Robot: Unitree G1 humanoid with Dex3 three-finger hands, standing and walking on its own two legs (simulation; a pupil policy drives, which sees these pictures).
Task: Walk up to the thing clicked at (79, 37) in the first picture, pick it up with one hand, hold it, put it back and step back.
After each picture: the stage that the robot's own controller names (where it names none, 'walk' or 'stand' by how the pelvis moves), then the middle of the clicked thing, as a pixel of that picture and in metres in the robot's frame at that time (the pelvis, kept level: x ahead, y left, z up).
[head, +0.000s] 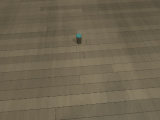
stand; (79, 39) +1.47 +0.07 -0.72
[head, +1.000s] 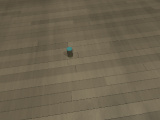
walk; (69, 52) +1.33 +0.29 -0.71
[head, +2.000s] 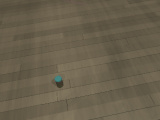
walk; (59, 81) +0.84 +0.33 -0.72
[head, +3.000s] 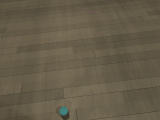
walk; (64, 113) +0.52 +0.23 -0.71
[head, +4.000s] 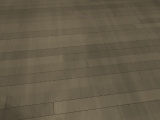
stand; out of the picture +0.36 +0.19 -0.70
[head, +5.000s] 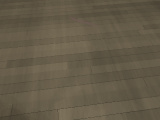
stand; out of the picture +0.35 +0.19 -0.72
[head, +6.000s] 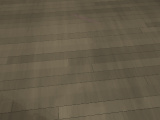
stand; out of the picture +0.34 +0.18 -0.73
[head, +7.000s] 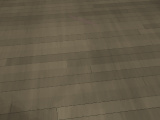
stand; out of the picture +0.35 +0.19 -0.73
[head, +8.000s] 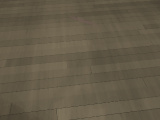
stand; out of the picture +0.34 +0.20 -0.73
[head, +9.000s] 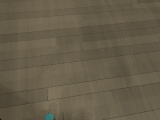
go down; (50, 119) +0.36 +0.21 -0.68
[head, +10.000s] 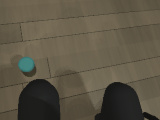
go down; (28, 67) +0.41 +0.25 -0.30
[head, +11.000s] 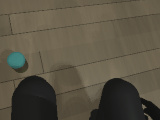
close in; (18, 63) +0.40 +0.27 -0.28
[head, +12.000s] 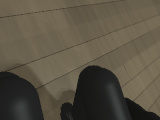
close in; out of the picture +0.38 +0.30 -0.21
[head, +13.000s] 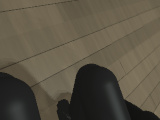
close; out of the picture +0.38 +0.31 -0.21
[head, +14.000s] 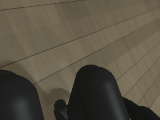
lift; out of the picture +0.36 +0.30 -0.22
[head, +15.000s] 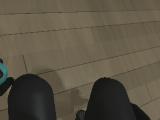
lift; out of the picture +0.31 +0.28 -0.15
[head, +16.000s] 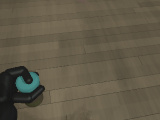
lift; (31, 90) +0.32 +0.19 +0.02
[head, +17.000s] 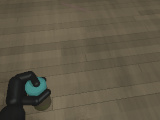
hold; (39, 94) +0.32 +0.17 -0.01
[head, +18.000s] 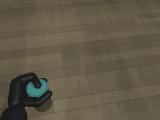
crouch; (40, 96) +0.32 +0.17 -0.01
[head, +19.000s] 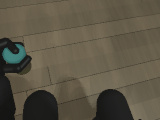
crouch; (18, 60) +0.42 +0.22 -0.10
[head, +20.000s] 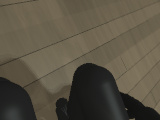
lower; out of the picture +0.39 +0.33 -0.22
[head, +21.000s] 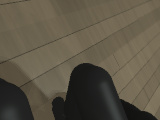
lower; out of the picture +0.40 +0.32 -0.22
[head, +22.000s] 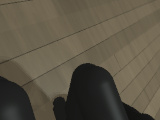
lower; out of the picture +0.40 +0.32 -0.22
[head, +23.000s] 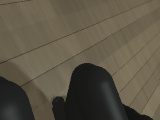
lower; out of the picture +0.40 +0.32 -0.22
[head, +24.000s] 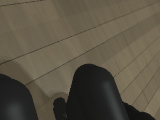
open; out of the picture +0.39 +0.31 -0.23
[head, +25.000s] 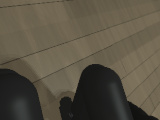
stand; out of the picture +0.39 +0.31 -0.23
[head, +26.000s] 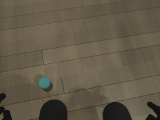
walk; (46, 84) +0.42 +0.24 -0.48
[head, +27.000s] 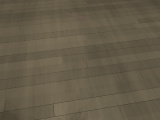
stand; out of the picture +0.38 +0.20 -0.66
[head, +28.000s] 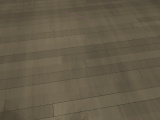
stand; out of the picture +0.37 +0.21 -0.67
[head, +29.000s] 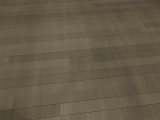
stand; out of the picture +0.39 +0.19 -0.72
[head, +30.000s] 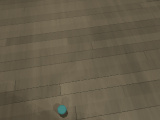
walk; (62, 111) +0.44 +0.19 -0.70
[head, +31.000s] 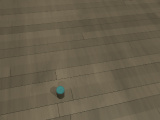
walk; (60, 92) +0.60 +0.14 -0.71
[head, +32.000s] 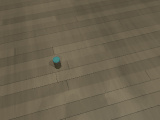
walk; (57, 62) +0.92 +0.30 -0.69
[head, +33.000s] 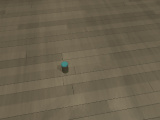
stand; (64, 67) +1.00 +0.23 -0.71
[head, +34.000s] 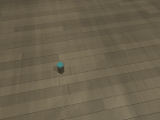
stand; (60, 68) +1.02 +0.26 -0.73
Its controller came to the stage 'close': yes
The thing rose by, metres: 0.70
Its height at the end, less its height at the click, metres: +0.00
